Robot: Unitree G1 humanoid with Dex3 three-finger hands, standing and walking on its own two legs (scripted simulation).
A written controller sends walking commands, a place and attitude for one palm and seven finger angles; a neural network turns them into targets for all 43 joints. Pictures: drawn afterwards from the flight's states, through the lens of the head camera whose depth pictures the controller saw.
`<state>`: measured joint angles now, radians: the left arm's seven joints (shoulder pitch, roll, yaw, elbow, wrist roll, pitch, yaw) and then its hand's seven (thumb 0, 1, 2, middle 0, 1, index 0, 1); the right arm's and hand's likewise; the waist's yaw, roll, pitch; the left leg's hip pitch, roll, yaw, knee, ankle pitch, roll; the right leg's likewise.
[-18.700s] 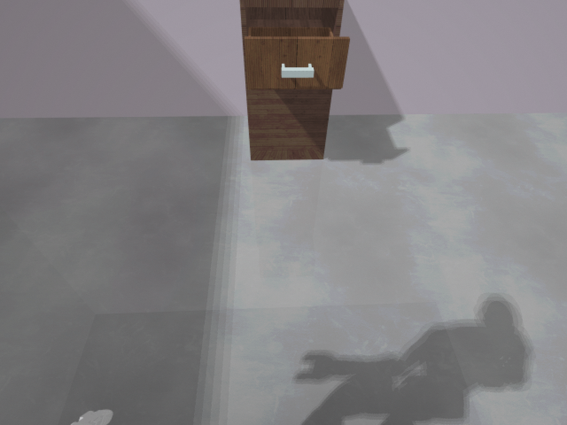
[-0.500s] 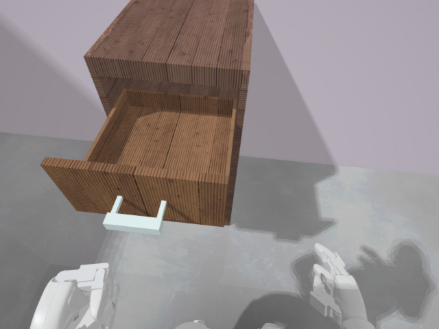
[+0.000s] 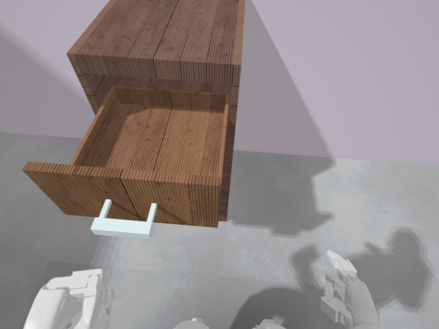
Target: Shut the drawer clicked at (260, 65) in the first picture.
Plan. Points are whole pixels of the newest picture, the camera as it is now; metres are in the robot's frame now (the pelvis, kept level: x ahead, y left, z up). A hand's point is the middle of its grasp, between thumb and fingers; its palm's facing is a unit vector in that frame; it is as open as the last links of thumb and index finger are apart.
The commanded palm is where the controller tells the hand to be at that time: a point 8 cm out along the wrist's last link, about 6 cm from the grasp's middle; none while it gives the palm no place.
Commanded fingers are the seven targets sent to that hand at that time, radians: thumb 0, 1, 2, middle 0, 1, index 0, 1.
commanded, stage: bring the fist close to the handle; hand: left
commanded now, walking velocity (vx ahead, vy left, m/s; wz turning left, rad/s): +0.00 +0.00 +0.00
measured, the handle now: (126, 217) +0.32 +0.22 -0.02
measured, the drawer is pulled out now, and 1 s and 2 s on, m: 0.30 0.30 0.29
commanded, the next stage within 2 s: push the drawer shut in 1.34 s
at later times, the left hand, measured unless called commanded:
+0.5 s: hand (131, 286) +0.19 +0.16 +0.02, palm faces +0.02 -1.00 -0.06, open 3.3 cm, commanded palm +0.16 +0.22 +0.03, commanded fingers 0.00 0.90 0.90 -1.40 -1.60 -1.40 -1.60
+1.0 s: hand (138, 269) +0.23 +0.17 -0.03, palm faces +0.00 -1.00 -0.03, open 3.3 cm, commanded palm +0.20 +0.23 -0.02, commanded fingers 0.00 0.90 0.90 -1.40 -1.60 -1.40 -1.60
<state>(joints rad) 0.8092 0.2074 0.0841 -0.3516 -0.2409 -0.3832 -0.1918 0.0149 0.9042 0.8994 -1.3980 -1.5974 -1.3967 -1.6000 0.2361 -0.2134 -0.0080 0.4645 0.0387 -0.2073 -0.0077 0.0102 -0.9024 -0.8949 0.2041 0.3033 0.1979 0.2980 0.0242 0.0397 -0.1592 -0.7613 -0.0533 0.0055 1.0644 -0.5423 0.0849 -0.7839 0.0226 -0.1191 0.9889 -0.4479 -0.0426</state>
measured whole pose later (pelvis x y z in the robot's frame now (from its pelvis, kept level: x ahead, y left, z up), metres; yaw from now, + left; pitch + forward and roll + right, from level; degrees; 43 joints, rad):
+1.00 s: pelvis -0.01 -0.02 -0.05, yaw -1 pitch +23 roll -3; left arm 0.34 0.24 0.18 0.07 -0.29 -0.45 -0.27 0.02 0.90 0.90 -1.40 -1.60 -1.40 -1.60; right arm 0.18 -0.24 0.01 0.52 0.02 -0.16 -0.02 0.01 -0.90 -0.89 0.21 0.30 0.20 0.30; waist -0.02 0.02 -0.18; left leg -1.08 -0.03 0.00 1.31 -0.62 0.06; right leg -1.11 0.03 -0.14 1.23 -0.52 -0.08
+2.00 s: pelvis -0.03 -0.01 -0.06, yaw +0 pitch +23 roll -4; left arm 0.13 0.27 0.13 0.16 -0.24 -0.46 -0.20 -0.05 0.78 0.94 -1.40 -1.60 -1.40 -1.60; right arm 0.18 -0.26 0.03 0.54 0.02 -0.10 -0.03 0.01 -0.90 -0.89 0.21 0.30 0.20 0.30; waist 0.00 0.02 -0.17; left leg -1.14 -0.05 -0.01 1.35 -0.60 0.07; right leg -1.16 0.01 -0.16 1.26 -0.51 -0.07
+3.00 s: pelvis -0.03 +0.00 -0.05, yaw -1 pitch +24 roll -3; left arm -0.48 0.32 0.21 0.78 -0.17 -0.49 -0.19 -0.02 0.77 0.94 -1.40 -1.60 -1.40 -1.60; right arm 0.24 -0.26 0.04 0.63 0.00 -0.05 -0.02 0.00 -0.90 -0.89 0.21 0.30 0.20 0.30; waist -0.06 0.02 -0.15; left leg -1.13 -0.05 0.01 1.28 -0.57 0.09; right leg -1.15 0.01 -0.13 1.19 -0.47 -0.05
